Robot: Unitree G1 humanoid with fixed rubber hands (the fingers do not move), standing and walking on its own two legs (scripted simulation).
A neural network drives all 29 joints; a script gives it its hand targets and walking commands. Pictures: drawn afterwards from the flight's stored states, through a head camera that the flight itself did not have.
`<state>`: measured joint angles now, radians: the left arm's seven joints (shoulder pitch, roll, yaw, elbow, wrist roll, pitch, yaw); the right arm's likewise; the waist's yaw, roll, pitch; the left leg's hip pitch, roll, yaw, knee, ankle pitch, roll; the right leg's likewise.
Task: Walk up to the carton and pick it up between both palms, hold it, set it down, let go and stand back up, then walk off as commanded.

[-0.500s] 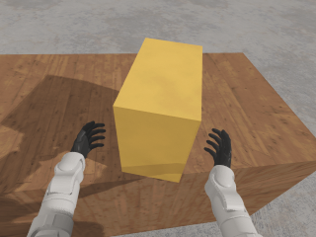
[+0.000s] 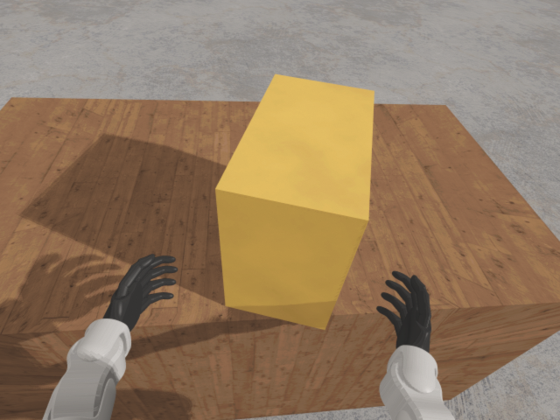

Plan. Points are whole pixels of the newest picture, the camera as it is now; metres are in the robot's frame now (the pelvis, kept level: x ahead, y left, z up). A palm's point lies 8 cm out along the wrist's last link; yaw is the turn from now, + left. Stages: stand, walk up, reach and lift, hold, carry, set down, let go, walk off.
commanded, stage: set down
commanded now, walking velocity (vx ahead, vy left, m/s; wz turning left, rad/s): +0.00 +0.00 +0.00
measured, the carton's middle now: (299, 199) +0.46 -0.01 +0.06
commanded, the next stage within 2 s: none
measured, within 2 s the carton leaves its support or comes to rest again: neither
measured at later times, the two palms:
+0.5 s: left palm (112, 355) +0.20 +0.24 +0.02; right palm (419, 372) +0.19 -0.16 +0.03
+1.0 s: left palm (118, 363) +0.20 +0.23 +0.00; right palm (416, 370) +0.20 -0.16 +0.01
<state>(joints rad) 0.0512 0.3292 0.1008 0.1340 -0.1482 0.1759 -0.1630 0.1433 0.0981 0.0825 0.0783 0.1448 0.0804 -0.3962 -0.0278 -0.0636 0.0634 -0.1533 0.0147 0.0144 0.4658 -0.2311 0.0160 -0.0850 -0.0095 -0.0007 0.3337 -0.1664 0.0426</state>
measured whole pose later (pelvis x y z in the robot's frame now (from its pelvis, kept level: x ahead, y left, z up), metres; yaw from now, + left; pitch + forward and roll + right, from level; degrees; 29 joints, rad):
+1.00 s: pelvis +0.02 -0.01 +0.00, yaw +0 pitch -5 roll -2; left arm 0.35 0.33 0.06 0.00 -0.20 0.15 -0.14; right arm 0.40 0.07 0.08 -0.05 0.10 0.12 -0.25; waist 0.01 -0.02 0.09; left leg -0.12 0.02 0.01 0.47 -0.27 0.02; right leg -0.05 0.00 0.00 0.33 -0.20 0.03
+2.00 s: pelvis +0.02 -0.01 +0.00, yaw +0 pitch -5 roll -2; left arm 0.28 0.33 -0.07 0.36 -0.12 0.15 -0.03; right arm 0.31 -0.06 -0.04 0.48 -0.02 -0.09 -0.03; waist 0.01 0.01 0.09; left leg -0.11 0.03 0.01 0.47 -0.27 0.02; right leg -0.04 0.00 0.00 0.33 -0.20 0.03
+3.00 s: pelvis +0.03 -0.01 +0.00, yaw +0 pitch -1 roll -1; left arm 0.22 0.29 0.04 0.81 0.01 -0.01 0.00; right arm 0.23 -0.27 -0.06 0.80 -0.04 -0.04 0.02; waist 0.01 0.02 0.07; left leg -0.19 0.01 0.02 0.47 -0.27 0.01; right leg -0.15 -0.02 0.00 0.40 -0.24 0.03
